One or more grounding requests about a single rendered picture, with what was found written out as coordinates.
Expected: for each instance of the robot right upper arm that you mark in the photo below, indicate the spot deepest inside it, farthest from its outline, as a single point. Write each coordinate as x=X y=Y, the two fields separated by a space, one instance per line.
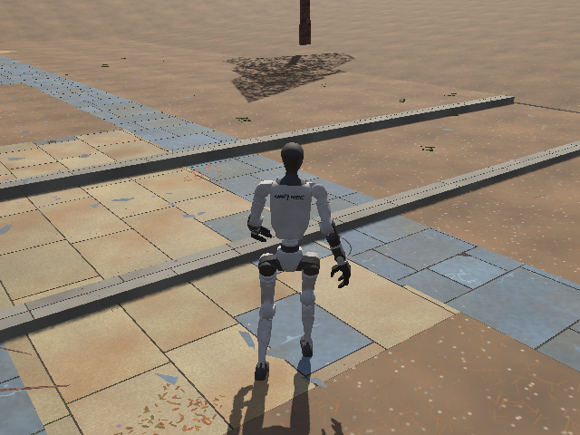
x=323 y=205

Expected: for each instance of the left robot forearm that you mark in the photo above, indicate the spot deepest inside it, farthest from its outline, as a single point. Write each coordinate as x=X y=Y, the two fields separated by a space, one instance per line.
x=254 y=230

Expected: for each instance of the robot left hand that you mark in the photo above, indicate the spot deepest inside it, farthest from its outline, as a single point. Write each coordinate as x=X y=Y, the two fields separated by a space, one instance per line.
x=265 y=232

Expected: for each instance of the robot left upper arm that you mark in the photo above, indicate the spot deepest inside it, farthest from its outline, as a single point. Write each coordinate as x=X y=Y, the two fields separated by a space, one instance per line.
x=259 y=200

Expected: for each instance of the robot left shin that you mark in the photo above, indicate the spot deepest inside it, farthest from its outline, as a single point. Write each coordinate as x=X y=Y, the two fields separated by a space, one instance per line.
x=263 y=337

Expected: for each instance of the humanoid robot torso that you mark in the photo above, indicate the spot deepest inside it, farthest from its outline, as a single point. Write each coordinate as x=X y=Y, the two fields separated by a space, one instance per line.
x=290 y=208

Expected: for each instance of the robot right hand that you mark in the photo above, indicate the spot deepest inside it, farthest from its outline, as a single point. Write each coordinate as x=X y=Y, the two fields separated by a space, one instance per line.
x=346 y=269

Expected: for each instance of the right robot forearm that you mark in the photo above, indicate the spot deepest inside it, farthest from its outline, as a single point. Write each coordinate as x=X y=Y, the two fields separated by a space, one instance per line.
x=336 y=246

